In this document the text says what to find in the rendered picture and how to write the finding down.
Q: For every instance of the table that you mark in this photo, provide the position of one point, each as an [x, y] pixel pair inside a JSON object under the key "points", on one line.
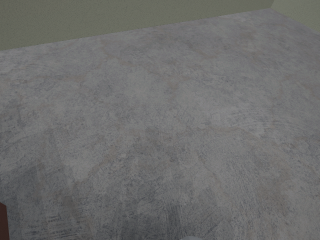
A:
{"points": [[4, 228]]}

